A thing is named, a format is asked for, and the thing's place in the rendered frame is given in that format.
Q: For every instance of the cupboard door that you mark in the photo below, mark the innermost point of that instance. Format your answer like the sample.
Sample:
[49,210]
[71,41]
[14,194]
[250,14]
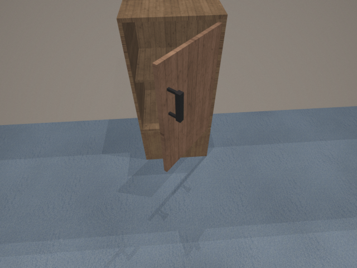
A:
[190,68]

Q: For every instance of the handle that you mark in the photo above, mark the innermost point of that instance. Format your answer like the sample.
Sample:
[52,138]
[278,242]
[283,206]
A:
[179,104]

